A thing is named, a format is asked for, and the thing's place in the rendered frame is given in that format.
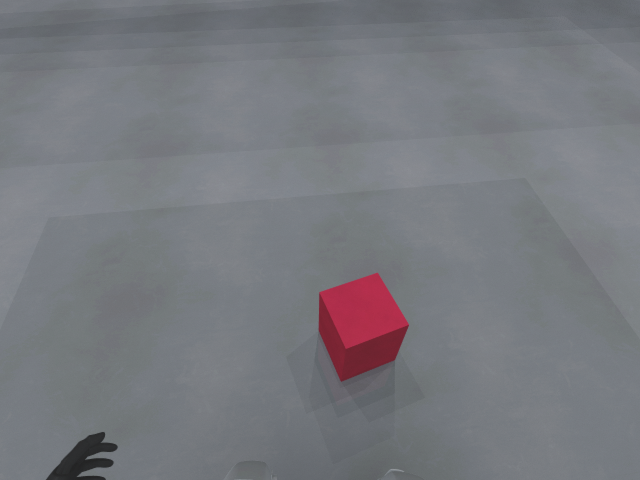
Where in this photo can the carton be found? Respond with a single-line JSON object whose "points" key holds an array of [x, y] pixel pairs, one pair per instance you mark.
{"points": [[361, 325]]}

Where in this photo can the left robot hand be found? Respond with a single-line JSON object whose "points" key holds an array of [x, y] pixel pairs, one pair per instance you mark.
{"points": [[74, 463]]}

